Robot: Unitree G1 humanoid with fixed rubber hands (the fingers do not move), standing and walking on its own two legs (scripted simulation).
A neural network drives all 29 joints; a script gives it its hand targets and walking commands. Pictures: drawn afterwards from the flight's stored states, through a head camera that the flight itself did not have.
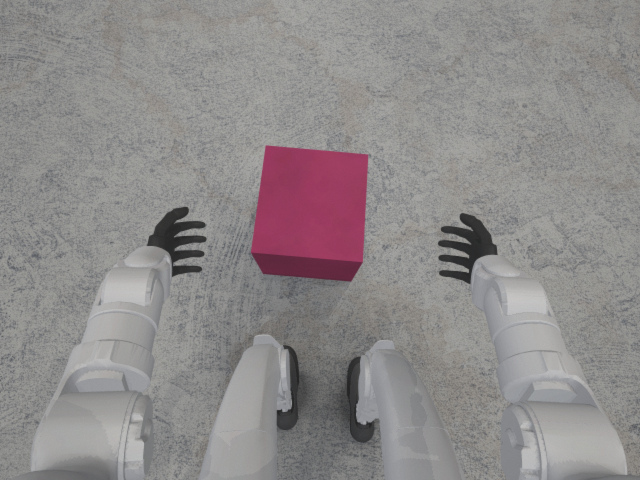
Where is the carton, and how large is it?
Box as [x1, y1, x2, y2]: [251, 145, 367, 280]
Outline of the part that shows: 266,145 251,253 262,272 269,274 351,280 362,262 367,154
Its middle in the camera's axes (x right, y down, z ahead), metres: -0.03 -0.04 +1.03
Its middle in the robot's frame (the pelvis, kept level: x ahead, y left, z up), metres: +0.57 +0.02 -0.56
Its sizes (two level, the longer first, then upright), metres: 0.272 0.253 0.249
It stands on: the floor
